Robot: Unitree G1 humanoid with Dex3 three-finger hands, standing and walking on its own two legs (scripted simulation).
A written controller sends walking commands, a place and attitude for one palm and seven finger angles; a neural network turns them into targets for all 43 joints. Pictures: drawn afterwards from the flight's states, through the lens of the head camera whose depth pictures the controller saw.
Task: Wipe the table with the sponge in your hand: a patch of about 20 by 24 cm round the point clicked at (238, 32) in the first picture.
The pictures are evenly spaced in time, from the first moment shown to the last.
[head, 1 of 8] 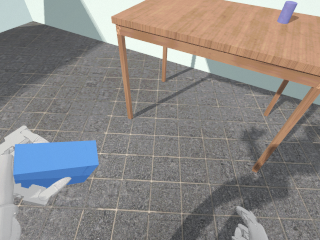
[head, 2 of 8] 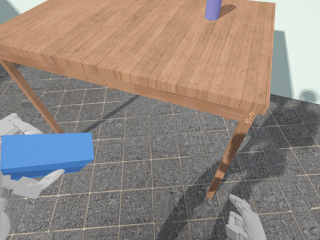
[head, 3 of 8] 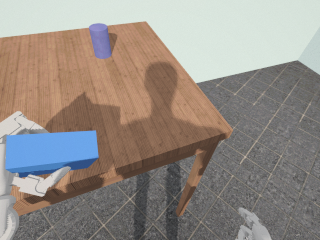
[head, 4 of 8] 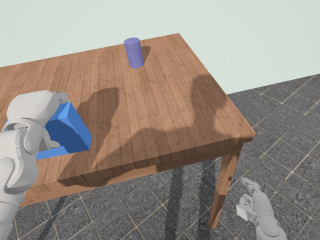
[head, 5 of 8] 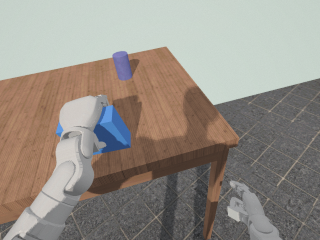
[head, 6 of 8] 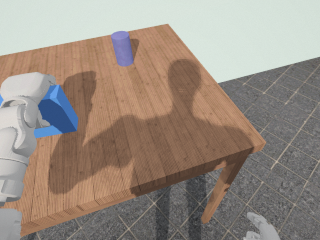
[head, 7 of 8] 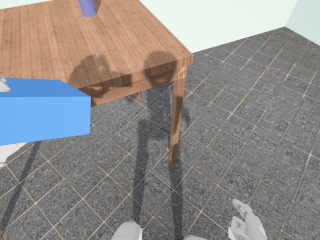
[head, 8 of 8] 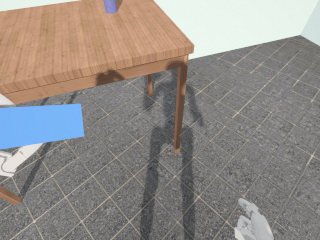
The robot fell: no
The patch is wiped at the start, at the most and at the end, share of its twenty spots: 0.00 0.90 0.90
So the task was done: yes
